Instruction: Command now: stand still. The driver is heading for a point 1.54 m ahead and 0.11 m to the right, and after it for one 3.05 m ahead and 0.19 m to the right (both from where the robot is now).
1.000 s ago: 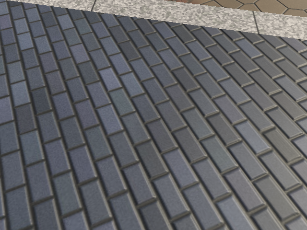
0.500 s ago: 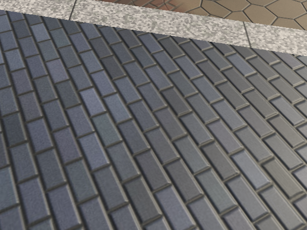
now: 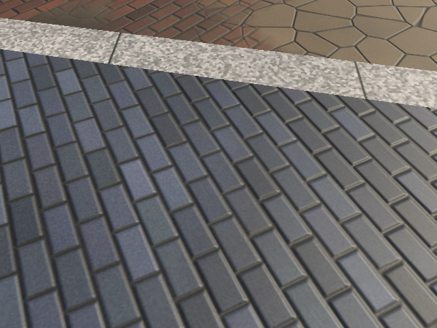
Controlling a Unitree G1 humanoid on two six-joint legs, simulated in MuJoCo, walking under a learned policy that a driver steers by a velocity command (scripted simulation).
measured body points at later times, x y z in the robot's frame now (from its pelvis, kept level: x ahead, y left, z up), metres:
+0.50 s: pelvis +0.00 +0.00 +0.00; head +0.00 +0.00 +0.45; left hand -0.03 +0.20 -0.16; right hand -0.05 -0.20 -0.16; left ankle -0.06 +0.09 -0.74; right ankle +0.01 -0.09 -0.74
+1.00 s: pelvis +0.00 +0.00 +0.00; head +0.01 +0.00 +0.45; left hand -0.04 +0.20 -0.16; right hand -0.06 -0.19 -0.16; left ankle -0.06 +0.09 -0.74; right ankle +0.01 -0.09 -0.74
